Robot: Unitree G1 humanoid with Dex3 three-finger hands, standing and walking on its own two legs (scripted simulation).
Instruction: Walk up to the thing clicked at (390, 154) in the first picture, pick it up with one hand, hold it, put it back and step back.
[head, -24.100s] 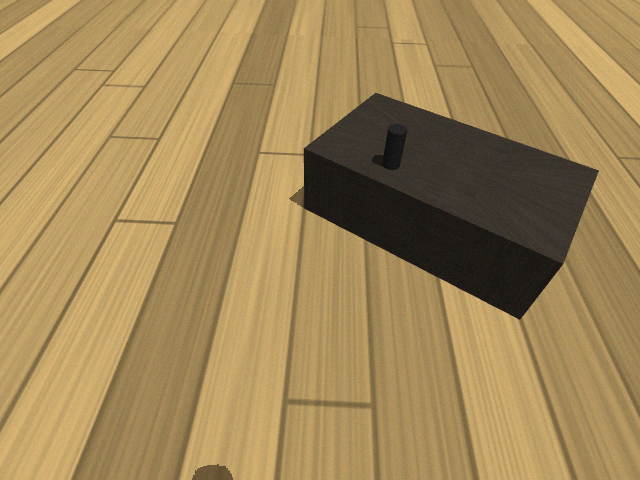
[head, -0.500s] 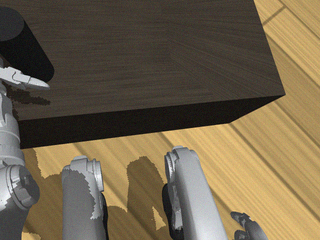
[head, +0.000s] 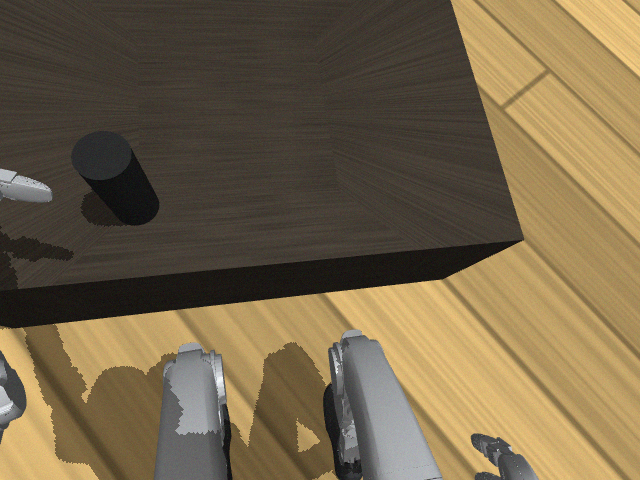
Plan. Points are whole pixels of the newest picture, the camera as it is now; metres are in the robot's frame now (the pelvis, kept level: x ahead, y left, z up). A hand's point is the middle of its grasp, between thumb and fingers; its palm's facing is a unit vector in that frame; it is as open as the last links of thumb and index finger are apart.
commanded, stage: home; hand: left
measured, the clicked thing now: (121, 183) +0.52 +0.22 -0.13
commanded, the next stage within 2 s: none
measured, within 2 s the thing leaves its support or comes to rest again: neither
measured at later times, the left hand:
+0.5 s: hand out of the picture +0.36 +0.28 +0.08, palm faces +0.23 -0.91 -0.35, open 17.4 cm
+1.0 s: hand (18, 477) +0.21 +0.19 +0.12, palm faces +0.22 -0.94 -0.27, open 17.5 cm
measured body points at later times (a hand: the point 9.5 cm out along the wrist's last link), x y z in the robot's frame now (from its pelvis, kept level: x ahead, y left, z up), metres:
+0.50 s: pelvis +0.05 +0.01 +0.16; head +0.13 +0.04 +0.60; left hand +0.34 +0.32 +0.10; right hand +0.15 -0.25 +0.06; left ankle +0.07 +0.13 -0.51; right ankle +0.07 -0.15 -0.51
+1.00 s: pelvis +0.06 -0.01 +0.19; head +0.09 -0.01 +0.64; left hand +0.19 +0.24 +0.14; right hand +0.27 -0.22 +0.11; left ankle +0.07 +0.13 -0.51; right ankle +0.07 -0.15 -0.51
